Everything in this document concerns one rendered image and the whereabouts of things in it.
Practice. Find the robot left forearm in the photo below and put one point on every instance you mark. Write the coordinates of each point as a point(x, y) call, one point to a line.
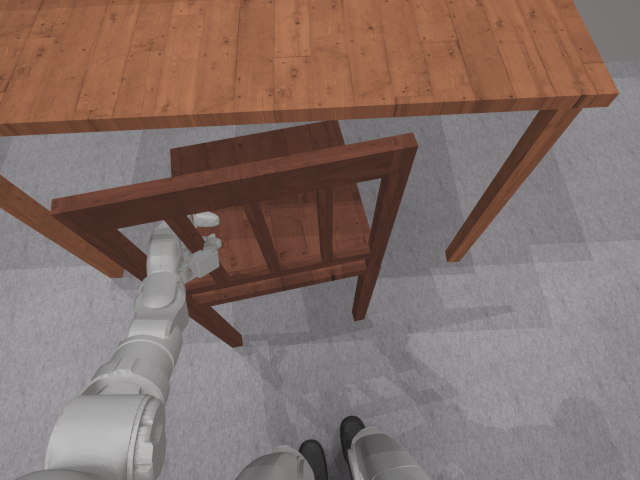
point(145, 358)

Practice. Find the chair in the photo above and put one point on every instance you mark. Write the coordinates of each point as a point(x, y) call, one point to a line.
point(289, 207)

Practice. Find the table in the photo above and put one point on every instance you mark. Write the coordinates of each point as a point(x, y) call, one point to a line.
point(75, 66)

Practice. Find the left robot foot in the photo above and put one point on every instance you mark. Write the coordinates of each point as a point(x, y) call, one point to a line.
point(313, 452)

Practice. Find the left robot hand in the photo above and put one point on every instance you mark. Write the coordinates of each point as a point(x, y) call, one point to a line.
point(166, 251)

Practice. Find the robot left upper arm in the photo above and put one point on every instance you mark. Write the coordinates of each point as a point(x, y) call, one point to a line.
point(108, 437)

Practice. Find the right robot thigh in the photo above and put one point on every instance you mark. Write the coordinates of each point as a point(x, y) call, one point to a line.
point(380, 457)

